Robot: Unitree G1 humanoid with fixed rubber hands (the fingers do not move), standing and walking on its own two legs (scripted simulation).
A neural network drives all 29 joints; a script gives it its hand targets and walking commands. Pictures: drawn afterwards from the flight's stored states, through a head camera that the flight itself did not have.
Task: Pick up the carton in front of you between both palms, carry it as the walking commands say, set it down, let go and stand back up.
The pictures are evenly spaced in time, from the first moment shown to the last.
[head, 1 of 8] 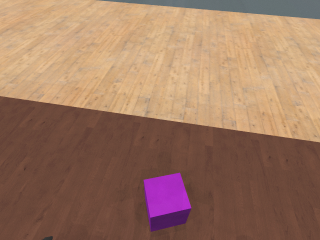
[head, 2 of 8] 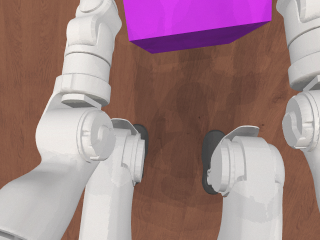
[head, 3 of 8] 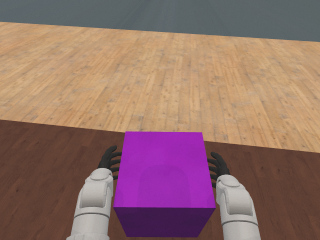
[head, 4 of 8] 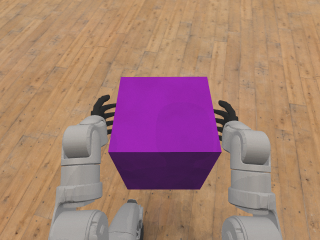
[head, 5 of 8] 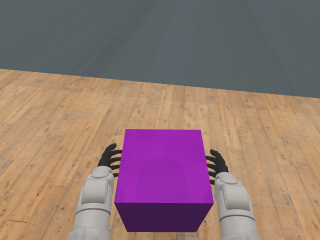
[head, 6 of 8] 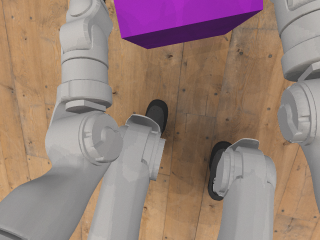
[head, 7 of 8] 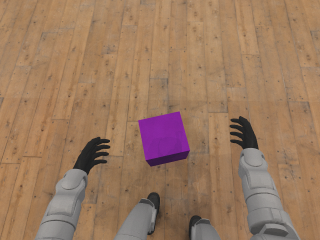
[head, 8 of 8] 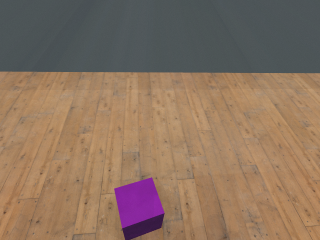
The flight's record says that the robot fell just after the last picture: no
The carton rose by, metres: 0.68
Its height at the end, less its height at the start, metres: -0.09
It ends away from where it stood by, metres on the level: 2.69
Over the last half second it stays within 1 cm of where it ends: yes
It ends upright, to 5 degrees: yes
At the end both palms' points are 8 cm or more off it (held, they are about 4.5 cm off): yes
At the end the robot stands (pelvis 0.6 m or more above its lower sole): yes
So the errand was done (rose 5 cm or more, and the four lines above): yes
